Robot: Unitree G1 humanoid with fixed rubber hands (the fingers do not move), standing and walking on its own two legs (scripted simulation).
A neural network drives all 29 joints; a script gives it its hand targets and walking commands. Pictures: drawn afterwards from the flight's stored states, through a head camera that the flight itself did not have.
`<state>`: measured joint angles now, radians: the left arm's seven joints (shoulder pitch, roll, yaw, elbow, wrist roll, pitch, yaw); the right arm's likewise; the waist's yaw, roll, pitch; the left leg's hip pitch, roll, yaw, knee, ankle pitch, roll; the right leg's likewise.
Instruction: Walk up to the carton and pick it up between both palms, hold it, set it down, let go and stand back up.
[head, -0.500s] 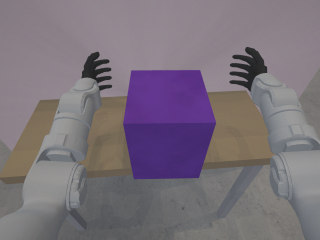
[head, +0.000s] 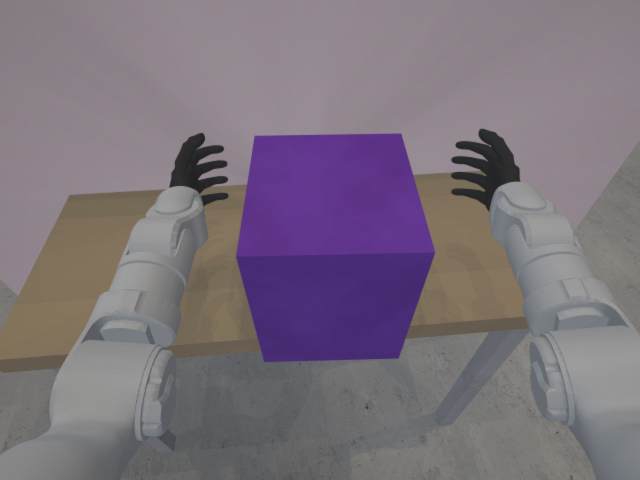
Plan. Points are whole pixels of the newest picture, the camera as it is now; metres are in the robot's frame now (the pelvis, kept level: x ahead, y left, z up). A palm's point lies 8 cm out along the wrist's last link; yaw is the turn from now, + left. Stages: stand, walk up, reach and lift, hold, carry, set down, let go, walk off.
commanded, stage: reach and lift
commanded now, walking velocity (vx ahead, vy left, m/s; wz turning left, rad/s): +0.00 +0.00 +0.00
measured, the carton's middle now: (329, 252) +0.42 +0.00 +0.05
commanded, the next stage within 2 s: none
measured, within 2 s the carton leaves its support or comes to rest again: leaves its support in 1.88 s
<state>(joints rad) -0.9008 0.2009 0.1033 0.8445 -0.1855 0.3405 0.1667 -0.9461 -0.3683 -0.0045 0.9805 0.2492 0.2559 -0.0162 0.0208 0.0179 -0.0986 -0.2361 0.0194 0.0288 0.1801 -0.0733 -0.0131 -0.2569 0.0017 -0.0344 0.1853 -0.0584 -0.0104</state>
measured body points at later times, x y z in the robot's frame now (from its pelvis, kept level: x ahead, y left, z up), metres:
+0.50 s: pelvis +0.00 +0.00 +0.00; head +0.04 -0.01 +0.45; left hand +0.44 +0.17 +0.10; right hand +0.45 -0.19 +0.10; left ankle +0.00 +0.13 -0.75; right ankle +0.01 -0.11 -0.75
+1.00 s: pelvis +0.00 +0.00 +0.00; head +0.04 +0.00 +0.45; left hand +0.44 +0.15 +0.09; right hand +0.45 -0.16 +0.09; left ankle +0.00 +0.13 -0.75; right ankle +0.01 -0.11 -0.75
